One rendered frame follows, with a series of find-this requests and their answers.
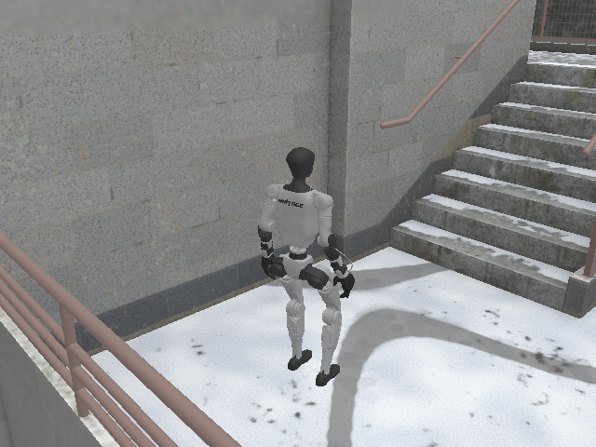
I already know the robot right forearm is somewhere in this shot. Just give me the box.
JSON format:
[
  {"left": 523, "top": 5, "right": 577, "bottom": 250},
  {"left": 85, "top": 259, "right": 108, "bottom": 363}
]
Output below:
[{"left": 324, "top": 234, "right": 349, "bottom": 278}]

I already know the left robot upper arm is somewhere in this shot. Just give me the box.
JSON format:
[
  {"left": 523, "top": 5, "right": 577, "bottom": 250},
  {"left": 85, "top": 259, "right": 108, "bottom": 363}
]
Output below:
[{"left": 259, "top": 184, "right": 284, "bottom": 232}]

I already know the robot right hand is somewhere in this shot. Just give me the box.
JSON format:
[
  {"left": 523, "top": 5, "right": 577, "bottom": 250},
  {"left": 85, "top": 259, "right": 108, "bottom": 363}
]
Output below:
[{"left": 333, "top": 272, "right": 355, "bottom": 298}]

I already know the right robot upper arm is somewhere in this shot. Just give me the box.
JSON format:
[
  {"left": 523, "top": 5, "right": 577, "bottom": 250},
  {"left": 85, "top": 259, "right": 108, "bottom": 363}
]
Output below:
[{"left": 313, "top": 191, "right": 333, "bottom": 247}]

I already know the robot left thigh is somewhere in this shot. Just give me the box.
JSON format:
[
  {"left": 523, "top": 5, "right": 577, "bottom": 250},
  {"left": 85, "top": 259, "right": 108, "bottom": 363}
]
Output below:
[{"left": 270, "top": 254, "right": 305, "bottom": 318}]

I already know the left robot foot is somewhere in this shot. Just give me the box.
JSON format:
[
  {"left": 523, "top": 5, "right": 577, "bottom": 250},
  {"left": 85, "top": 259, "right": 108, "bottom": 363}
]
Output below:
[{"left": 288, "top": 349, "right": 312, "bottom": 371}]

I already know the robot left forearm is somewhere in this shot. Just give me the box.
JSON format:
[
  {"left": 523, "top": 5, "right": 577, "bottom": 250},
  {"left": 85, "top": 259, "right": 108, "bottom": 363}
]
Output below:
[{"left": 258, "top": 225, "right": 274, "bottom": 258}]

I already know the robot left hand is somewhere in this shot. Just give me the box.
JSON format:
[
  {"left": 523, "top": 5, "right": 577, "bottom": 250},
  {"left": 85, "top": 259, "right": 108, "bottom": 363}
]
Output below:
[{"left": 261, "top": 254, "right": 276, "bottom": 279}]

